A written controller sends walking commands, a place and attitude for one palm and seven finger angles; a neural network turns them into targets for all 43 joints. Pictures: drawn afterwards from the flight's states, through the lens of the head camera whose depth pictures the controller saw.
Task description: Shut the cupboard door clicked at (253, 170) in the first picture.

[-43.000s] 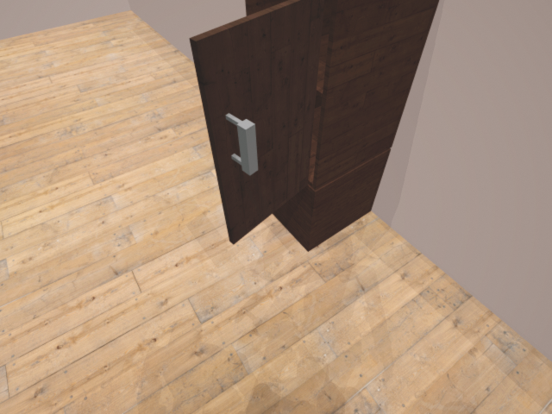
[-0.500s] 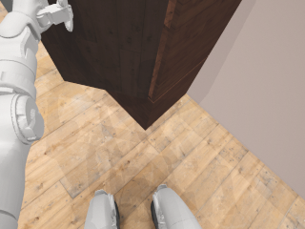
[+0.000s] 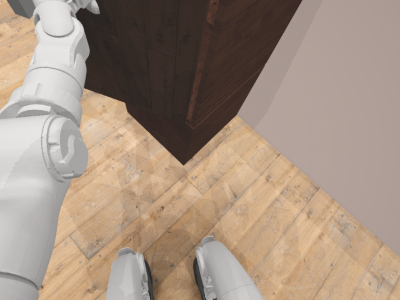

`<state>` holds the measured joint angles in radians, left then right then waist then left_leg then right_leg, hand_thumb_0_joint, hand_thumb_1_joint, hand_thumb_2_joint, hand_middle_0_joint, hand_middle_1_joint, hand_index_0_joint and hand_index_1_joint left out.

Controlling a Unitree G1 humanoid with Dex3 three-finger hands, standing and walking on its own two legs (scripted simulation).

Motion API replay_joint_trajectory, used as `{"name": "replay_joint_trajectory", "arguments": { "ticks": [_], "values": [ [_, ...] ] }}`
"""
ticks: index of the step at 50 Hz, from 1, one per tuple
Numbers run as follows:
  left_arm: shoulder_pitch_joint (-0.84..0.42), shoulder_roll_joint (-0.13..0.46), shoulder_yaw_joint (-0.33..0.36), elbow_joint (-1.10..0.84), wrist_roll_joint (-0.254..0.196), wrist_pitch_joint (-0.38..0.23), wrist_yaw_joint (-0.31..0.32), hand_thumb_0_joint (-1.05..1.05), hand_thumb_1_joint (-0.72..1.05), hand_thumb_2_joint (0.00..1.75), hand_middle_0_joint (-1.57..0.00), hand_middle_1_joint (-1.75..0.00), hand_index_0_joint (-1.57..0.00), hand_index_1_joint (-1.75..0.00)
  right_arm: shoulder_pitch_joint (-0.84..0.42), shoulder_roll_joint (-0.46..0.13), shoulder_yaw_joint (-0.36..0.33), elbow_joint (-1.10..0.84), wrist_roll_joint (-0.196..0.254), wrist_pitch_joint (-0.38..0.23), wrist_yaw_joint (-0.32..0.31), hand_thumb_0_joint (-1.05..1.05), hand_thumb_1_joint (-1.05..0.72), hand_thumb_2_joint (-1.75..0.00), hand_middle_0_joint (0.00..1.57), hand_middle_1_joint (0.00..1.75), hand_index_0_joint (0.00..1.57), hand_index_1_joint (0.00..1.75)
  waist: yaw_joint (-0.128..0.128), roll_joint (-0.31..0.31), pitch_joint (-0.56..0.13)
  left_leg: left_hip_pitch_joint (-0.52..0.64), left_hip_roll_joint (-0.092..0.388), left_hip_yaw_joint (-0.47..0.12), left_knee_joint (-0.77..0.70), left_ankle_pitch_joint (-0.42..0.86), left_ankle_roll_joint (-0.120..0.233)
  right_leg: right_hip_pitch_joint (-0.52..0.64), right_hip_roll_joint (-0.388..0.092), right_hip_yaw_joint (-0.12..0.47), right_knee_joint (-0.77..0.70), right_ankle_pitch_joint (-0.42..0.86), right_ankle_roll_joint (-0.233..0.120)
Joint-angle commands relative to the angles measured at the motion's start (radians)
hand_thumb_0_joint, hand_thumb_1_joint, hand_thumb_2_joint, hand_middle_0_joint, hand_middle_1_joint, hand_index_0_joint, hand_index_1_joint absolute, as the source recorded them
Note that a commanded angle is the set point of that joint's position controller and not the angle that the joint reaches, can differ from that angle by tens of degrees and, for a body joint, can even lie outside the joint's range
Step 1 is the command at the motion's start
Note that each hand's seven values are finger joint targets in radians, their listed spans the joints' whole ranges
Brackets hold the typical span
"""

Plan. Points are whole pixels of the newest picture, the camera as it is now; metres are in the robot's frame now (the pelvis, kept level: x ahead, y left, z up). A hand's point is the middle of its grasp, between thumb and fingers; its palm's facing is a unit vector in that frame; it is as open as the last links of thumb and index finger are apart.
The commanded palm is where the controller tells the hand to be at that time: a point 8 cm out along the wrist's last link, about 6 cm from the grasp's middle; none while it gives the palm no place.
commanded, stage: pull the fist back off the door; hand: left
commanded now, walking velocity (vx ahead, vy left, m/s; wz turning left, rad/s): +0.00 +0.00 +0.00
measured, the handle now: out of the picture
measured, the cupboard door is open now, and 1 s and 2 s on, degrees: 25 25 25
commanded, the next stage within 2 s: draw the hand back to the body in 0.62 s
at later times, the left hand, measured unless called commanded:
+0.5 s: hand (94, 25) +0.55 +0.07 +0.14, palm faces +0.12 -0.99 -0.02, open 3.1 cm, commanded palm +0.51 +0.11 +0.14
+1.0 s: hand (57, 56) +0.47 +0.11 +0.17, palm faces +0.14 -0.99 -0.02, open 3.1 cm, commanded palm +0.42 +0.15 +0.18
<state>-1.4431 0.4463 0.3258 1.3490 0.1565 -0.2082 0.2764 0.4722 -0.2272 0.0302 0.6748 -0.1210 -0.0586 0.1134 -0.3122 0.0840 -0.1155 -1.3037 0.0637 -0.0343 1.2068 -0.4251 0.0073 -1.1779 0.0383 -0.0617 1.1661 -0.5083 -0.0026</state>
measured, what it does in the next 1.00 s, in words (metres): rises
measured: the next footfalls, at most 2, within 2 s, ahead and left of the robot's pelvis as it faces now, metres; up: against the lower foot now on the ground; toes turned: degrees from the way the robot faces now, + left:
none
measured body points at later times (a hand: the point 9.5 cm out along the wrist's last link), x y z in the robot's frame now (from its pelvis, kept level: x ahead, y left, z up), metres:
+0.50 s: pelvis +0.04 -0.02 +0.05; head +0.15 -0.02 +0.49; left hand +0.54 +0.12 +0.14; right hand +0.03 -0.28 -0.07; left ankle +0.06 +0.11 -0.63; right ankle +0.01 -0.12 -0.63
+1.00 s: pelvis +0.03 -0.02 +0.07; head +0.09 -0.04 +0.52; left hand +0.46 +0.16 +0.17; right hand +0.07 -0.27 -0.07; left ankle +0.06 +0.11 -0.63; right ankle +0.01 -0.12 -0.63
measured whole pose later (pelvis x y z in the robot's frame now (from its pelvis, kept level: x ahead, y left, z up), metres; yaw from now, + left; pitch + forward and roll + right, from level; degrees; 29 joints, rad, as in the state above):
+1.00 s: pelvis +0.03 -0.02 +0.07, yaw +1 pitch +12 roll +0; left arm -0.58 0.18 0.22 0.80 -0.11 -0.33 0.08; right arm 0.40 -0.24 -0.02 0.64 0.02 0.05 0.03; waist -0.09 0.06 -0.11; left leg -0.69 0.06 0.04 0.84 -0.36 -0.02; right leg -0.62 0.03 0.00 0.86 -0.45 -0.02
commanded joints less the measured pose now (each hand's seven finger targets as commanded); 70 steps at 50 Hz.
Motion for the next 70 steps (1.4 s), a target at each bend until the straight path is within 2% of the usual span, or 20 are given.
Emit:
{"name": "replay_joint_trajectory", "arguments": {
  "ticks": [1,3,6,8,15,17,27,28,33,37,40,43,47,49,52,55,62,63,68,70],
  "values": [
    [-0.528,0.13,-0.021,-0.205,-0.023,-0.068,-0.059,0.0,0.9,0.9,-1.3,-1.5,-1.3,-1.5,0.265,-0.218,-0.078,-0.017,0.019,0.031,-0.01,0.0,-0.9,-0.9,0.2,0.3,0.2,0.3,-0.034,0.136,-0.605,0.675,-0.02,-0.072,-0.149,0.244,0.022,0.157,0.029,0.005,-0.229,0.238,-0.013],
    [-0.478,0.142,0.004,-0.233,-0.059,-0.074,-0.082,0.0,0.9,0.9,-1.3,-1.5,-1.3,-1.5,0.26,-0.212,-0.076,-0.028,0.027,0.038,-0.017,0.0,-0.9,-0.9,0.2,0.3,0.2,0.3,-0.013,0.114,-0.609,0.672,-0.023,-0.057,-0.167,0.261,0.026,0.221,0.03,0.011,-0.248,0.267,-0.01],
    [-0.379,0.074,-0.01,-0.285,-0.093,-0.112,-0.093,0.0,0.9,0.9,-1.3,-1.5,-1.3,-1.5,0.255,-0.197,-0.08,-0.035,0.032,0.04,-0.017,0.0,-0.9,-0.9,0.2,0.3,0.2,0.3,0.019,0.115,-0.608,0.727,-0.025,-0.043,-0.184,0.327,0.021,0.258,0.033,0.011,-0.265,0.324,-0.011],
    [-0.303,0.091,0.025,-0.274,-0.111,-0.132,-0.087,0.0,0.9,0.9,-1.3,-1.5,-1.3,-1.5,0.256,-0.197,-0.083,-0.03,0.033,0.044,-0.019,0.0,-0.9,-0.9,0.2,0.3,0.2,0.3,0.03,0.039,-0.564,0.677,-0.03,-0.024,-0.199,0.319,0.026,0.328,0.032,0.02,-0.284,0.359,-0.004],
    [-0.116,0.014,0.0,-0.407,-0.125,-0.223,-0.083,0.0,0.9,0.9,-1.3,-1.5,-1.3,-1.5,0.22,-0.178,-0.105,-0.046,0.044,0.056,-0.018,0.0,-0.9,-0.9,0.2,0.3,0.2,0.3,0.095,0.034,-0.553,0.72,-0.051,0.024,-0.228,0.4,0.023,0.464,0.021,0.043,-0.297,0.531,-0.004],
    [-0.026,-0.016,-0.011,-0.425,-0.135,-0.232,-0.089,0.0,0.9,0.9,-1.3,-1.5,-1.3,-1.5,0.2,-0.173,-0.111,-0.051,0.052,0.061,-0.019,0.0,-0.9,-0.9,0.2,0.3,0.2,0.3,0.112,-0.005,-0.544,0.734,-0.053,0.032,-0.238,0.429,0.02,0.503,0.02,0.041,-0.3,0.583,-0.003],
    [0.136,-0.187,-0.141,-0.59,-0.178,-0.269,-0.102,0.0,0.9,0.9,-1.3,-1.5,-1.3,-1.5,0.088,-0.15,-0.124,-0.063,0.08,0.057,-0.039,0.0,-0.9,-0.9,0.2,0.3,0.2,0.3,0.141,-0.051,-0.49,0.821,-0.062,0.049,-0.271,0.437,0.021,0.55,0.008,0.047,-0.325,0.649,0.004],
    [0.106,-0.21,-0.172,-0.575,-0.177,-0.267,-0.102,0.0,0.9,0.9,-1.3,-1.5,-1.3,-1.5,0.075,-0.148,-0.121,-0.056,0.084,0.056,-0.042,0.0,-0.9,-0.9,0.2,0.3,0.2,0.3,0.121,-0.065,-0.445,0.814,-0.061,0.049,-0.273,0.408,0.023,0.525,0.006,0.05,-0.337,0.624,0.008],
    [0.011,-0.175,-0.151,-0.488,-0.171,-0.259,-0.079,0.0,0.9,0.9,-1.3,-1.5,-1.3,-1.5,0.042,-0.152,-0.114,-0.036,0.084,0.059,-0.06,0.0,-0.9,-0.9,0.2,0.3,0.2,0.3,0.102,-0.107,-0.4,0.764,-0.064,0.039,-0.28,0.309,0.025,0.494,-0.003,0.059,-0.348,0.521,0.014],
    [0.021,-0.128,-0.108,-0.448,-0.167,-0.275,-0.078,0.0,0.9,0.9,-1.3,-1.5,-1.3,-1.5,0.02,-0.149,-0.103,-0.043,0.079,0.054,-0.064,0.0,-0.9,-0.9,0.2,0.3,0.2,0.3,0.124,-0.084,-0.444,0.746,-0.069,0.039,-0.273,0.31,0.023,0.509,-0.009,0.065,-0.328,0.519,0.011],
    [0.233,-0.045,-0.019,-0.517,-0.177,-0.282,-0.105,0.0,0.9,0.9,-1.3,-1.5,-1.3,-1.5,0.014,-0.152,-0.103,-0.094,0.084,0.061,-0.061,0.0,-0.9,-0.9,0.2,0.3,0.2,0.3,0.215,-0.078,-0.538,0.78,-0.074,0.058,-0.3,0.376,0.022,0.64,-0.004,0.071,-0.323,0.608,0.004],
    [0.409,-0.06,-0.038,-0.627,-0.203,-0.236,-0.153,0.0,0.9,0.9,-1.3,-1.5,-1.3,-1.5,-0.013,-0.144,-0.098,-0.147,0.108,0.076,-0.064,0.0,-0.9,-0.9,0.2,0.3,0.2,0.3,0.248,-0.121,-0.498,0.767,-0.076,0.082,-0.352,0.367,0.025,0.751,-0.003,0.074,-0.368,0.663,0.006],
    [0.46,-0.111,-0.094,-0.794,-0.274,-0.174,-0.2,0.0,0.9,0.9,-1.3,-1.5,-1.3,-1.5,-0.058,-0.147,-0.097,-0.167,0.143,0.075,-0.089,0.0,-0.9,-0.9,0.2,0.3,0.2,0.3,0.227,-0.189,-0.36,0.808,-0.069,0.088,-0.423,0.283,0.033,0.765,0.0,0.074,-0.466,0.578,0.02],
    [0.464,-0.144,-0.139,-0.912,-0.297,-0.173,-0.216,0.0,0.9,0.9,-1.3,-1.5,-1.3,-1.5,-0.084,-0.142,-0.098,-0.164,0.15,0.059,-0.102,0.0,-0.9,-0.9,0.2,0.3,0.2,0.3,0.225,-0.14,-0.35,0.876,-0.067,0.083,-0.444,0.273,0.036,0.756,0.003,0.068,-0.492,0.532,0.017],
    [0.53,-0.144,-0.16,-0.934,-0.31,-0.163,-0.238,0.0,0.9,0.9,-1.3,-1.5,-1.3,-1.5,-0.113,-0.143,-0.09,-0.143,0.158,0.033,-0.119,0.0,-0.9,-0.9,0.2,0.3,0.2,0.3,0.223,-0.136,-0.251,0.901,-0.063,0.073,-0.481,0.206,0.036,0.715,0.002,0.063,-0.539,0.4,0.015],
    [0.61,-0.119,-0.158,-1.024,-0.311,-0.145,-0.259,0.0,0.9,0.9,-1.3,-1.5,-1.3,-1.5,-0.148,-0.142,-0.087,-0.148,0.164,0.014,-0.127,0.0,-0.9,-0.9,0.2,0.3,0.2,0.3,0.256,-0.029,-0.269,0.976,-0.064,0.07,-0.508,0.215,0.031,0.727,0.001,0.055,-0.545,0.369,0.002],
    [0.876,-0.111,-0.147,-1.223,-0.359,-0.042,-0.3,0.0,0.9,0.9,-1.16,-1.35,-1.16,-1.35,-0.272,-0.135,-0.063,-0.207,0.184,-0.012,-0.137,0.0,-0.9,-0.9,0.2,0.3,0.2,0.3,0.309,-0.082,-0.188,1.003,-0.062,0.064,-0.581,0.246,0.03,0.805,-0.007,0.032,-0.567,0.397,-0.002],
    [0.928,-0.058,-0.22,-1.305,-0.268,-0.026,-0.271,0.0,0.9,0.9,-1.13,-1.32,-1.13,-1.32,-0.31,-0.114,-0.066,-0.223,0.184,0.017,-0.155,0.0,-0.9,-0.9,0.2,0.3,0.2,0.3,0.3,-0.115,-0.181,1.07,-0.066,0.063,-0.63,0.259,0.032,0.823,-0.027,0.075,-0.636,0.403,0.002],
    [1.083,-0.036,-0.186,-1.417,-0.249,0.059,-0.223,0.0,0.9,0.9,-1.0,-1.17,-1.0,-1.17,-0.382,-0.107,-0.041,-0.239,0.18,0.053,-0.199,0.0,-0.9,-0.9,0.2,0.3,0.2,0.3,0.307,-0.136,-0.058,1.143,-0.057,0.06,-0.723,0.26,0.038,0.884,-0.029,0.059,-0.732,0.375,0.003],
    [1.109,-0.024,-0.179,-1.477,-0.241,0.075,-0.218,0.0,0.9,0.9,-0.94,-1.11,-0.94,-1.11,-0.395,-0.105,-0.035,-0.237,0.178,0.052,-0.207,0.0,-0.9,-0.9,0.2,0.3,0.2,0.3,0.313,-0.062,-0.05,1.192,-0.057,0.057,-0.754,0.276,0.036,0.908,-0.027,0.058,-0.765,0.371,-0.003]
  ]
}}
